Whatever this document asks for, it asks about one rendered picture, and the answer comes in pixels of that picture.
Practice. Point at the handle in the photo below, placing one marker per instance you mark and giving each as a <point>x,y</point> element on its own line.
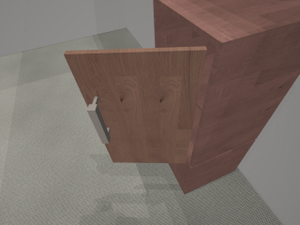
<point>98,122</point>

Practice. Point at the cupboard door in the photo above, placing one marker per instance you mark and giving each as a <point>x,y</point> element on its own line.
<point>147,97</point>

